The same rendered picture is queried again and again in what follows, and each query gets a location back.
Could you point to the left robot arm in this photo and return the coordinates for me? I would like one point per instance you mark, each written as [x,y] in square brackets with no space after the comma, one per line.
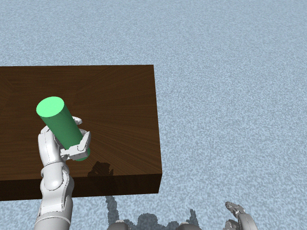
[55,210]

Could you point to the can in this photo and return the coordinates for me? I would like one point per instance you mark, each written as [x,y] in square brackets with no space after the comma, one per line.
[57,117]

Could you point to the right robot hand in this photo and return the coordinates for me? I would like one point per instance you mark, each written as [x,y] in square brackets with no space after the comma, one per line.
[245,221]

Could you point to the left robot hand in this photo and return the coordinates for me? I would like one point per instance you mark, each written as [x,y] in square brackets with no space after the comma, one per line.
[51,150]

